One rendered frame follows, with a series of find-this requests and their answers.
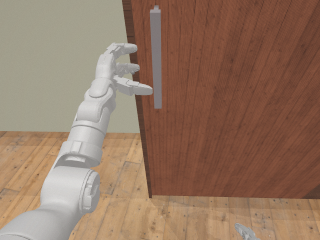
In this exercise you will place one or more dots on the robot left hand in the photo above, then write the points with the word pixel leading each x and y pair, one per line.
pixel 107 68

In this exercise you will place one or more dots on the wardrobe door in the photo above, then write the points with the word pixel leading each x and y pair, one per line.
pixel 316 190
pixel 240 90

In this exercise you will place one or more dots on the handle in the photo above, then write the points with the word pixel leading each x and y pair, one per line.
pixel 155 30

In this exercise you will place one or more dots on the left robot forearm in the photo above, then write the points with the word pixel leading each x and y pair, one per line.
pixel 83 148

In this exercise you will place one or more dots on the robot right hand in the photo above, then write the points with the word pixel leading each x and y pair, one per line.
pixel 246 233

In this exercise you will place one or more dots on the robot left upper arm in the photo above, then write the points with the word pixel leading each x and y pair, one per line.
pixel 68 194

